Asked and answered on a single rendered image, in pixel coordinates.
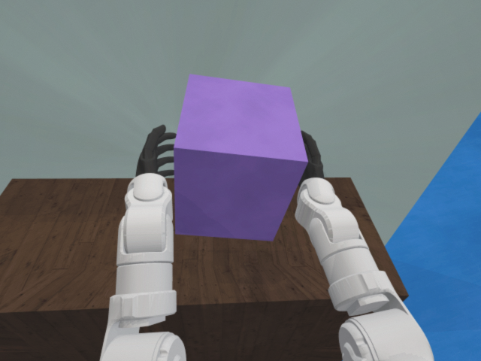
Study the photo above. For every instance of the robot right upper arm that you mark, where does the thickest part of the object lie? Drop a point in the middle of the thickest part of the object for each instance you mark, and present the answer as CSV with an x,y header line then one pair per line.
x,y
390,335

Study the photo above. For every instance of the left robot hand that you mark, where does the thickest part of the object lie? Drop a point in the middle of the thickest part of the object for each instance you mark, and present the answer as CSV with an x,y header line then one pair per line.
x,y
148,162

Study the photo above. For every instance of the right robot hand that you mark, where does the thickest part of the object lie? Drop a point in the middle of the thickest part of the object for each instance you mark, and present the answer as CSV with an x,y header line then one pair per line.
x,y
314,167

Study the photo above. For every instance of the right robot forearm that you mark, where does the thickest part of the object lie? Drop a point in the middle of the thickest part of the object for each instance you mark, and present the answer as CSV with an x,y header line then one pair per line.
x,y
356,284

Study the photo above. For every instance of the carton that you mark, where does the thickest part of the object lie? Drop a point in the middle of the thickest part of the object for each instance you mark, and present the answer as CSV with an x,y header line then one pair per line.
x,y
239,156

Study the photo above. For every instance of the left robot forearm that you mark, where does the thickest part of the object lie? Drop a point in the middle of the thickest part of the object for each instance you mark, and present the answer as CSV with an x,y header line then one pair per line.
x,y
145,253

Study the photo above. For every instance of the robot left upper arm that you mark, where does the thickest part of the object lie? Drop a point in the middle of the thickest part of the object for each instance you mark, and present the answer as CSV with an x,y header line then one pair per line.
x,y
151,346

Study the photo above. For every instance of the pedestal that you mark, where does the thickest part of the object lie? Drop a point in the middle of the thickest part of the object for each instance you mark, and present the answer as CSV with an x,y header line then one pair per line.
x,y
237,299

